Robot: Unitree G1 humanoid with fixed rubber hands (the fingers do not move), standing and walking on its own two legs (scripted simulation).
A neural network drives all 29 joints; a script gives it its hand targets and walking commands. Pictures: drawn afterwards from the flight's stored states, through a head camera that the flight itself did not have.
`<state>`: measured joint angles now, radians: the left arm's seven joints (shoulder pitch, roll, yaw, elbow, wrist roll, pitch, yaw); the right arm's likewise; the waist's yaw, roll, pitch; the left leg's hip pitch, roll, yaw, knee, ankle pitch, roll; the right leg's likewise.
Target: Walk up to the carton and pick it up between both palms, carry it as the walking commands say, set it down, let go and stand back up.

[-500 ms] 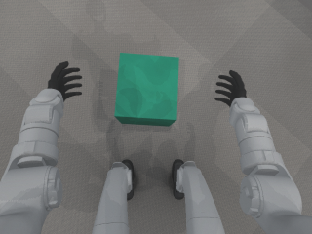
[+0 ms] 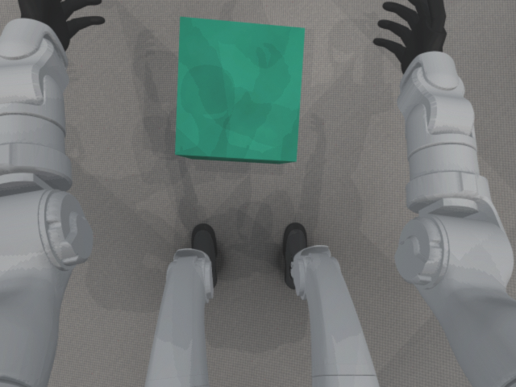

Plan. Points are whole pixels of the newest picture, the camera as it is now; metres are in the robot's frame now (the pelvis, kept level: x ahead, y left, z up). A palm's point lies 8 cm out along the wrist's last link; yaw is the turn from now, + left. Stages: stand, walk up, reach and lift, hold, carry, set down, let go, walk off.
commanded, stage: reach and lift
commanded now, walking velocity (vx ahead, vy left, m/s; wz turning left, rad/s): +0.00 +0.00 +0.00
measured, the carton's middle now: (239, 104) +0.55 +0.02 -0.52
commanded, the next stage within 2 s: none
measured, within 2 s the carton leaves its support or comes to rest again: neither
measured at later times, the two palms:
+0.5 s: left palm (99, 60) +0.55 +0.24 -0.22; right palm (373, 79) +0.53 -0.20 -0.22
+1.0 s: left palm (133, 86) +0.55 +0.23 -0.36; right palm (342, 101) +0.52 -0.20 -0.36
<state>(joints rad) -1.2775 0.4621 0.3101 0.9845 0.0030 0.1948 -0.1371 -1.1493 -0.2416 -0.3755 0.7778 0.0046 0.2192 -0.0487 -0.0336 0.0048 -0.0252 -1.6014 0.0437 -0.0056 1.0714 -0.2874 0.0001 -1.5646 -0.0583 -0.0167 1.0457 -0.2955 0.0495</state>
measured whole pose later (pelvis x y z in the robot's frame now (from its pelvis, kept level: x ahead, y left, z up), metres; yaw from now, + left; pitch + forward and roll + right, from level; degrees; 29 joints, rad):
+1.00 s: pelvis -0.04 +0.00 -0.22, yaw -2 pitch +44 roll -4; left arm -1.58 0.57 0.13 1.19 -0.15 0.14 -0.03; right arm -1.44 -0.33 -0.25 1.00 0.15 0.17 -0.14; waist -0.03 -0.02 0.23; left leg -2.22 0.05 -0.06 1.97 -0.52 -0.01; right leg -2.17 -0.03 0.02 1.94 -0.54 0.07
